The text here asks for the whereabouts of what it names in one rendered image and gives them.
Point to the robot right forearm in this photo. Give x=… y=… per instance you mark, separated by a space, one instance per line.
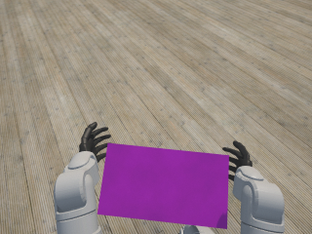
x=262 y=203

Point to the robot left hand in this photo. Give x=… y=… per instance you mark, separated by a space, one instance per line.
x=89 y=142

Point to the robot left forearm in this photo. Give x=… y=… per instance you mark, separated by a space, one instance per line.
x=75 y=197

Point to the carton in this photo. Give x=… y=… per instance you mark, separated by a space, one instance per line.
x=167 y=185

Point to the robot right thigh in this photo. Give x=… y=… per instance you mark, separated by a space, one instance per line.
x=195 y=229

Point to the robot right hand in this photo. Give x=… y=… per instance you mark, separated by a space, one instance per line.
x=243 y=157

